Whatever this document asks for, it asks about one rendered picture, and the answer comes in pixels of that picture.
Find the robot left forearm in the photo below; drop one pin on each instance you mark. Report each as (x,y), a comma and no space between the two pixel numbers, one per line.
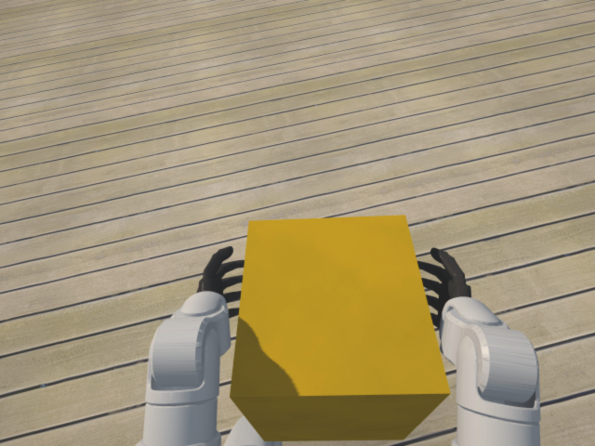
(183,374)

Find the left robot thigh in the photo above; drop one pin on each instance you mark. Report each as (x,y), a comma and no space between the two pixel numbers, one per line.
(243,434)

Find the right robot hand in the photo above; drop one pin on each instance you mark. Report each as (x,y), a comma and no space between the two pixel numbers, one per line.
(452,278)

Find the carton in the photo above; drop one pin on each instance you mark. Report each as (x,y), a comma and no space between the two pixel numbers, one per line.
(334,337)

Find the robot right forearm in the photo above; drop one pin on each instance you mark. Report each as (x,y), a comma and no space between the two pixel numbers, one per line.
(497,377)

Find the left robot hand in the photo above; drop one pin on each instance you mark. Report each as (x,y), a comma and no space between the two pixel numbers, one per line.
(213,273)

